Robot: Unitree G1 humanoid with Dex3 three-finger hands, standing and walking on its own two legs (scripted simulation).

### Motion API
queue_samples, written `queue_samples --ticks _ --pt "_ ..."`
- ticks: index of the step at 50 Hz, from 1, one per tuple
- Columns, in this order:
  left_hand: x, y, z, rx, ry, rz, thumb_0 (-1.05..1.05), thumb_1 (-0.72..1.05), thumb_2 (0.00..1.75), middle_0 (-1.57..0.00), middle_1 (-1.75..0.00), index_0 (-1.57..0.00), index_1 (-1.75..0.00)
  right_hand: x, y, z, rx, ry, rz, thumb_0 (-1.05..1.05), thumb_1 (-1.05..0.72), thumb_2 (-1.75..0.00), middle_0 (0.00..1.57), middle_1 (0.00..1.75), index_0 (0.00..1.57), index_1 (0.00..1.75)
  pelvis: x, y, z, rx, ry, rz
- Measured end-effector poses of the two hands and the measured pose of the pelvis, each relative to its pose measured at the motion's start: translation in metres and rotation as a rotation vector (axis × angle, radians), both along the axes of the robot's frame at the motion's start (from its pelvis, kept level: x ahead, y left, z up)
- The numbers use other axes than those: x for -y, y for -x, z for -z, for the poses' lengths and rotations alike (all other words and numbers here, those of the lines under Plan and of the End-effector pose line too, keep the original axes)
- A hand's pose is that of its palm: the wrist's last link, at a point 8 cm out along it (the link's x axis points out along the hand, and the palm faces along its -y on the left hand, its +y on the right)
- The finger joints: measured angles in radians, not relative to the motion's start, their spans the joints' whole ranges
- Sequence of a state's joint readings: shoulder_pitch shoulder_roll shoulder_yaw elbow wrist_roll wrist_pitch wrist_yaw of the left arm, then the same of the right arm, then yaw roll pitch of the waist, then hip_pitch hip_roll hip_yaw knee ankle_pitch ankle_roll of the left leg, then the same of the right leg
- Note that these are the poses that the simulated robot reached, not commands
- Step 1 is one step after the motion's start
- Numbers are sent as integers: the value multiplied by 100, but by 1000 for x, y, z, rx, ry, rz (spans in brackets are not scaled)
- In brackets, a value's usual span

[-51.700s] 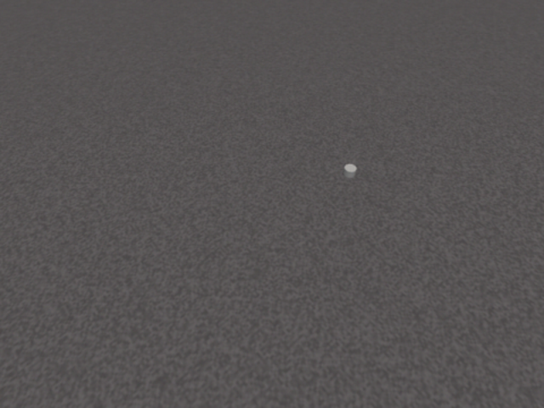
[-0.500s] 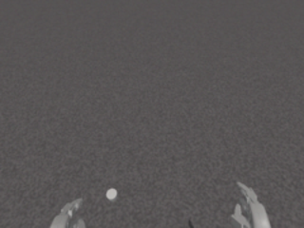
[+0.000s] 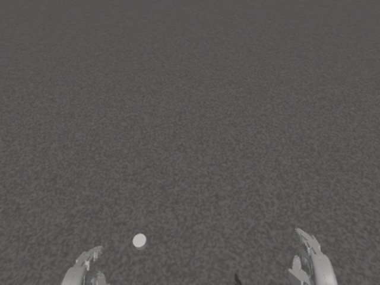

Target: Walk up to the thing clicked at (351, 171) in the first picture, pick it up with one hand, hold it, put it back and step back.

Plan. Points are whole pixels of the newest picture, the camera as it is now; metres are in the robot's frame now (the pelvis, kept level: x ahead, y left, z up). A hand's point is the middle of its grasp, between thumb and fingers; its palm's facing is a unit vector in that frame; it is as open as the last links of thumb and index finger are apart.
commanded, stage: home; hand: left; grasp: from above
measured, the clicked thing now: (140, 241) +0.47 +0.25 -0.69
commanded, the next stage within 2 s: stand in 0.56 s
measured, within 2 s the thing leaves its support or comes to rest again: neither
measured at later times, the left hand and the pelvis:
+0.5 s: hand out of the picture +0.17 +0.18 -0.05, palm faces +0.04 -0.98 -0.20, open 7.4 cm; pelvis +0.01 +0.00 +0.00, yaw +0 degrees
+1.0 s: hand out of the picture +0.09 +0.25 -0.11, palm faces +0.04 -0.94 -0.34, open 7.4 cm; pelvis +0.00 +0.01 +0.04, yaw +1 degrees
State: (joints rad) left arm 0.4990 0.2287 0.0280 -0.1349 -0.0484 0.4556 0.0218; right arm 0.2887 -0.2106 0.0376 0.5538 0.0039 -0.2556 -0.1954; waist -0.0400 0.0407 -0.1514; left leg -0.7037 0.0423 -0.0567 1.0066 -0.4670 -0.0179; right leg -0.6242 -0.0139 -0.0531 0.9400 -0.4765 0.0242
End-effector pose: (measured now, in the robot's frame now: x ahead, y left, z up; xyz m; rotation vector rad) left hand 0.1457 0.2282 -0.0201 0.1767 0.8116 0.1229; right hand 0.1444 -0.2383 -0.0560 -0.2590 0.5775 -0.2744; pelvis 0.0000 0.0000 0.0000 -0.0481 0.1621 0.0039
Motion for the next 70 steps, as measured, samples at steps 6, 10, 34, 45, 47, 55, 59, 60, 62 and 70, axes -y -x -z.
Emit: queue_samples --ticks 6,10,34,45,47,55,59,60,62,70 --pt "-1 -2 -1 3 -1 2 1 91 90 -20 -30 -20 -30 -1 -1 1 -6 0 1 1 -90 -90 20 30 21 30 -1 -2 0 -3 0 1" --pt "-1 -3 0 -3 1 -1 1 91 90 -20 -30 -20 -30 -1 -3 1 -9 -2 0 1 -90 -90 20 30 21 30 -1 -3 0 -5 1 1" --pt "-4 -7 1 23 -26 16 1 91 90 -20 -30 -20 -30 -2 -4 3 -36 10 -26 1 -90 -90 20 30 20 30 -2 -3 0 17 -1 -2" --pt "-52 32 48 -162 -131 -37 1 91 90 -20 -30 -20 -30 27 32 18 -453 6 -91 1 -90 -90 20 30 21 30 -6 4 -26 149 -41 -5" --pt "-57 48 52 -218 -131 -57 1 91 90 -20 -30 -20 -30 30 40 16 -486 4 -70 1 -90 -90 20 30 21 30 -7 3 -30 160 -38 -7" --pt "-62 103 57 -399 -108 -115 1 91 90 -20 -30 -20 -30 27 63 13 -594 -21 -27 1 -90 -90 20 29 20 30 -10 0 -47 198 -35 -17" --pt "-61 121 56 -452 -99 -131 1 91 90 -20 -30 -20 -30 22 69 13 -619 -40 -18 0 -90 -90 20 29 20 30 -11 0 -53 215 -36 -21" --pt "-61 123 55 -461 -98 -133 1 91 90 -20 -30 -20 -30 21 70 12 -624 -44 -17 0 -90 -90 20 30 20 30 -12 1 -54 219 -37 -22" --pt "-61 128 54 -475 -97 -136 1 91 90 -20 -30 -20 -30 19 72 12 -633 -51 -16 0 -90 -90 20 30 20 30 -12 2 -56 224 -38 -23" --pt "-65 132 48 -487 -108 -143 0 91 90 -20 -30 -20 -30 20 77 11 -646 -64 -11 0 -90 -90 20 30 20 30 -11 4 -61 237 -44 -25"
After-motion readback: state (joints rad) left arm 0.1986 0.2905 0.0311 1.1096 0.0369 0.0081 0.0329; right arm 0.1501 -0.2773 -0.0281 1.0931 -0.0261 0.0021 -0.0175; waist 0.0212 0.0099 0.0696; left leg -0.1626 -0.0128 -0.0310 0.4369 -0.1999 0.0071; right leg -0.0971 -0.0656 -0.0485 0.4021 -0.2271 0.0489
